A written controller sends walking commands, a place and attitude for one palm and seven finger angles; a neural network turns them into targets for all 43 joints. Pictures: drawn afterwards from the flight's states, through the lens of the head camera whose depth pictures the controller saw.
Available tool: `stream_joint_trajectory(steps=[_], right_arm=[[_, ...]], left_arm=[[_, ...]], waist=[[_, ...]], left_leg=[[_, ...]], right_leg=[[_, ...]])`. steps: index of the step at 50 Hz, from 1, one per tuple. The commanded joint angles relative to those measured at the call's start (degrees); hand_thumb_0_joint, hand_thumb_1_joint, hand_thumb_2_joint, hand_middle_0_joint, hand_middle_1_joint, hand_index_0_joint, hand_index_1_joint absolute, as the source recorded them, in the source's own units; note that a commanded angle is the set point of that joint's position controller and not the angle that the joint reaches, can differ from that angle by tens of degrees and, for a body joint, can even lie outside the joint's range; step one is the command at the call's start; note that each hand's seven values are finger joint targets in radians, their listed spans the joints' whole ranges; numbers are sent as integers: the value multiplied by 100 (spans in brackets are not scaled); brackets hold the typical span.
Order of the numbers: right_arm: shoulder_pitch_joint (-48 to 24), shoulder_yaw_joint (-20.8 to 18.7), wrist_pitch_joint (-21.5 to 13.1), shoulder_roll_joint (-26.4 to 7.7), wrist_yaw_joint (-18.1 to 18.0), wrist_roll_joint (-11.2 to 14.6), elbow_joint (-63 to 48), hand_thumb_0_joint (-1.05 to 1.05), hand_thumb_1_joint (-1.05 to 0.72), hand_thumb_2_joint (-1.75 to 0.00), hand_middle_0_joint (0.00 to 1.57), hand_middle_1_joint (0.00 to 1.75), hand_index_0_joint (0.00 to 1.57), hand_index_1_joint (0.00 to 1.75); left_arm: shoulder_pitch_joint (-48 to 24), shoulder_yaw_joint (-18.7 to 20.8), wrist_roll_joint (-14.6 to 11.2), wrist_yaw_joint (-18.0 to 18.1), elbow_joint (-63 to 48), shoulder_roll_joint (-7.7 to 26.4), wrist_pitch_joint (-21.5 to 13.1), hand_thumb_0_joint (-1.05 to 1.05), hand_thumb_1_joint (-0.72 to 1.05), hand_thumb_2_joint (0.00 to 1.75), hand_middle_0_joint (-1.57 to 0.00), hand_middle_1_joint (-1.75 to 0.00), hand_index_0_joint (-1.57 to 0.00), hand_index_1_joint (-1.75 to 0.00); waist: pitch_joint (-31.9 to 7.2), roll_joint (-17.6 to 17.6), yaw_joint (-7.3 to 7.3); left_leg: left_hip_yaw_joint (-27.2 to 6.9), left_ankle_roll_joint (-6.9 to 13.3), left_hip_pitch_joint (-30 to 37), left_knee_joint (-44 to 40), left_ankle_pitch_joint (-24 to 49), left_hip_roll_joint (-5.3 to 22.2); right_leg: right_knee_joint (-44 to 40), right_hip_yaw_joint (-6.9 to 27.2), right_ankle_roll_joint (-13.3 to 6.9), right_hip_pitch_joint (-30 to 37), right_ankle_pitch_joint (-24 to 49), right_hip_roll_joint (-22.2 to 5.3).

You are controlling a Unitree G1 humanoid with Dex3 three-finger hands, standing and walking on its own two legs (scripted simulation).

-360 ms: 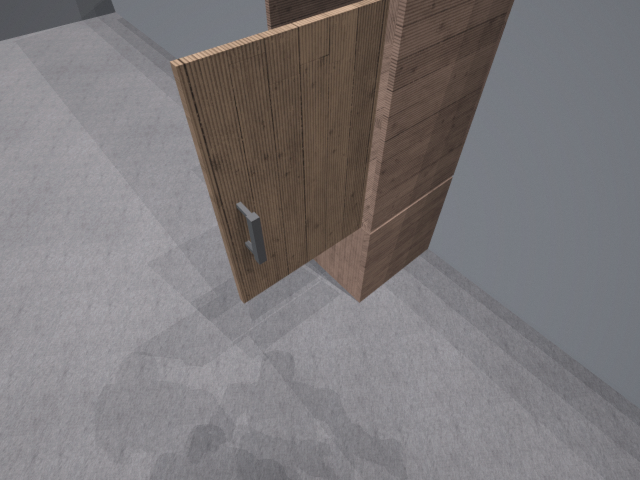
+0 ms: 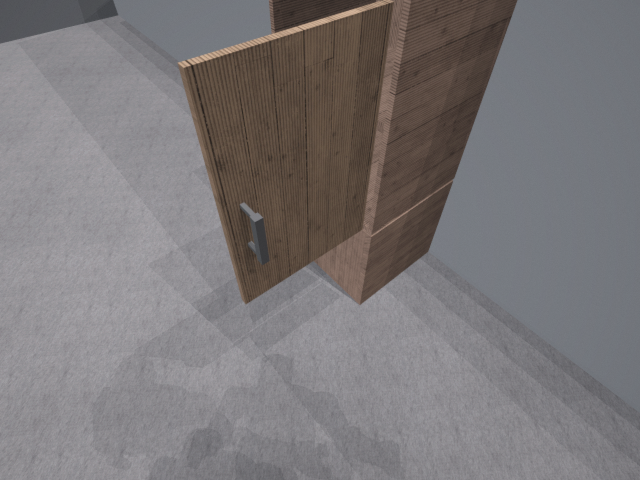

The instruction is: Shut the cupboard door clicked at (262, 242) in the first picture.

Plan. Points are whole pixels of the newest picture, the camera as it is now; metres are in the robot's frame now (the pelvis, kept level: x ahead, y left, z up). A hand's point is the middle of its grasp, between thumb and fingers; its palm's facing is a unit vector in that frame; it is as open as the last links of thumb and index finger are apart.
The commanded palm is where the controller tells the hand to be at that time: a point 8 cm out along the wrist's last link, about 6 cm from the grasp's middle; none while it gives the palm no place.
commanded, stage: look at it before walking up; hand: left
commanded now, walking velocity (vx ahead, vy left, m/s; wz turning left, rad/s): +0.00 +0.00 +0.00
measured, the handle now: (254, 234) +0.56 +0.16 -0.10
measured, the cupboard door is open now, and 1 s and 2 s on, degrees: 89 89 89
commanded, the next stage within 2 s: walk to a spot facing it in 0.48 s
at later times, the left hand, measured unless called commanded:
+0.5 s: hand out of the picture +0.05 +0.24 -0.17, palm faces +0.00 -0.95 -0.31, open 7.4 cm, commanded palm none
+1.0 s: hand out of the picture +0.05 +0.20 -0.18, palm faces -0.11 -0.96 -0.26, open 7.4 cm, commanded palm none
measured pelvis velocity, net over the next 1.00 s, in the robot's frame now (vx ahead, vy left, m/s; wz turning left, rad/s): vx -0.02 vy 0.00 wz -0.17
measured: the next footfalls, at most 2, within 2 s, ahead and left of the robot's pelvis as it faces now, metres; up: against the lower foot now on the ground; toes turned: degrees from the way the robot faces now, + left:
left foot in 1.40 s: +0.05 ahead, +0.14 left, +0.00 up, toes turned -23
right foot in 1.64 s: -0.05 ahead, -0.15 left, +0.00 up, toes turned -30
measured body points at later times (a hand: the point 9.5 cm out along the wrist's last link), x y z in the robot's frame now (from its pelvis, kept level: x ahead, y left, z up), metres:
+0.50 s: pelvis +0.00 +0.01 +0.00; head +0.01 +0.01 +0.45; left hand +0.05 +0.29 -0.14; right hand +0.05 -0.27 -0.15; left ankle +0.00 +0.13 -0.75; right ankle -0.04 -0.09 -0.75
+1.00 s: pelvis -0.02 +0.00 -0.02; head +0.02 -0.02 +0.42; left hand +0.06 +0.25 -0.16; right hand -0.01 -0.26 -0.18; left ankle +0.00 +0.13 -0.75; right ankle -0.05 -0.09 -0.74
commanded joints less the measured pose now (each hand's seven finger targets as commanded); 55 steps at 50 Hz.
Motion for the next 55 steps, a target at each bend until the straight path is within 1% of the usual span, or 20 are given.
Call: stream_joint_trajectory(steps=[1,10,28,31,33,34,37,39,42,43,45,46,47,48,49,50,51,52,53,55], right_arm=[[-59,-188,-108,-1019,-86,5,-237,0,-90,-90,20,30,20,30],[-68,-192,-108,-1034,-75,9,-235,0,-90,-90,20,30,20,30],[-86,-195,-126,-1093,-69,11,-242,0,-90,-90,20,30,20,30],[-42,-199,-113,-1066,-87,-1,-240,0,-90,-90,20,30,20,30],[219,-137,-28,-574,-115,-11,-198,0,-90,-90,20,30,20,30],[318,-147,14,-522,-133,-13,-203,0,-90,-90,20,30,20,30],[390,-265,81,-637,-178,-7,-378,0,-90,-90,20,30,20,30],[421,-350,112,-688,-205,-24,-535,0,-90,-90,20,30,20,30],[438,-441,114,-791,-227,-32,-747,0,-90,-90,20,30,20,30],[441,-471,105,-834,-230,-47,-793,0,-90,-90,20,30,20,30],[429,-522,55,-883,-225,-71,-882,0,-90,-90,20,30,20,30],[388,-526,36,-901,-224,-85,-947,0,-90,-90,20,30,20,30],[275,-531,22,-856,-226,-87,-1010,0,-90,-90,20,30,20,30],[126,-538,28,-852,-228,-93,-1065,0,-90,-90,20,30,20,30],[-81,-537,57,-823,-225,-58,-1151,0,-90,-90,20,30,20,30],[-122,-525,114,-485,-206,13,-1289,0,-90,-90,20,30,20,30],[-285,-495,151,-289,-155,44,-1450,0,-90,-90,20,30,20,30],[-249,-524,207,-381,-157,26,-1440,0,-90,-90,20,30,20,30],[-272,-529,197,-329,-171,34,-1362,0,-90,-90,20,30,20,30],[-124,-482,167,-184,-154,17,-1322,0,-90,-90,20,30,20,30]], left_arm=[[-40,175,-6,55,-284,1084,-101,0,90,90,-20,-30,-20,-30],[-66,165,-2,43,-286,1087,-97,0,90,90,-20,-30,-20,-30],[-97,170,-2,37,-293,1144,-103,0,90,90,-20,-30,-20,-30],[-112,178,-1,34,-327,1114,-70,0,90,90,-20,-30,-20,-30],[88,128,-4,62,-314,690,46,0,90,90,-20,-30,-20,-30],[149,137,-2,66,-335,638,97,0,90,90,-20,-30,-20,-30],[267,246,24,43,-526,728,203,0,90,90,-20,-30,-20,-30],[259,310,48,7,-718,728,274,0,90,90,-20,-30,-20,-30],[277,360,72,-52,-957,595,330,0,90,90,-20,-30,-20,-30],[293,375,76,-77,-1025,554,351,0,90,90,-20,-30,-20,-30],[298,405,78,-129,-1168,383,410,0,90,90,-20,-30,-20,-30],[299,422,73,-151,-1232,330,427,0,90,90,-20,-30,-20,-30],[390,440,82,-159,-1259,273,419,0,90,90,-20,-30,-20,-30],[612,462,84,-177,-1217,237,407,0,90,90,-20,-30,-20,-30],[993,513,99,-180,-1140,311,380,0,90,90,-20,-30,-20,-30],[1167,617,178,-125,-1127,788,302,0,90,90,-20,-30,-20,-30],[1176,663,144,-64,-1165,1178,295,0,90,90,-20,-30,-20,-30],[1085,670,111,6,-1233,1051,286,0,90,90,-20,-30,-20,-30],[707,654,132,41,-1308,889,277,0,90,90,-20,-30,-20,-30],[518,595,110,63,-1414,666,224,0,90,90,-20,-30,-20,-30]], waist=[[-397,-39,-28],[-286,57,-28],[-391,-20,-23],[-385,62,-40],[-398,6,-79],[-360,4,-76],[-336,-46,-52],[-285,-2,-79],[-243,401,-58],[-254,643,-49],[-286,1157,9],[-343,1271,29],[-363,1054,117],[-380,870,266],[-304,475,474],[-242,-1195,496],[-41,-1870,565],[-69,-1240,469],[5,-888,263],[-278,-621,119]], left_leg=[[-498,229,338,-63,1256,579],[-504,222,258,-126,1100,581],[-576,238,301,-120,1250,579],[-460,215,346,-21,1280,624],[-258,133,336,204,1246,663],[-184,112,270,317,1177,667],[0,127,119,629,907,727],[6,186,39,707,759,837],[-295,430,-50,540,433,1220],[-491,580,-129,386,345,1454],[-837,1007,-278,37,739,2053],[-803,1105,-360,67,985,2194],[-631,1076,-450,274,1181,2191],[-348,913,-737,627,1236,2009],[28,603,-1190,1314,769,1633],[660,57,-1927,2672,-879,631],[456,-126,-2490,4014,-2602,-5],[-172,-84,-2494,4698,-2395,140],[-361,-92,-2691,4991,-2097,200],[-325,-178,-2532,4841,-1665,246]], right_leg=[[-284,651,-6,-266,1488,-902],[-343,654,-8,-328,1188,-901],[-308,628,-7,-275,1250,-917],[-245,711,-17,-361,1445,-900],[-35,746,37,-513,1684,-897],[85,814,38,-581,1753,-871],[469,1000,-29,-818,1818,-806],[772,1049,-48,-1080,1710,-715],[1422,980,19,-1543,961,-385],[1829,889,44,-1653,602,-277],[2949,483,140,-1812,-1281,-91],[3184,492,135,-1761,-1717,-190],[3061,505,119,-1604,-1681,-272],[2564,429,121,-1191,-1292,-278],[1600,513,102,-704,-360,-317],[270,2085,-180,-499,619,-1229],[-242,3385,-764,-787,1453,-2241],[-167,3360,-1046,-1000,1111,-2156],[91,3208,-1166,-970,1365,-1890],[379,2627,-1065,-785,1999,-1566]])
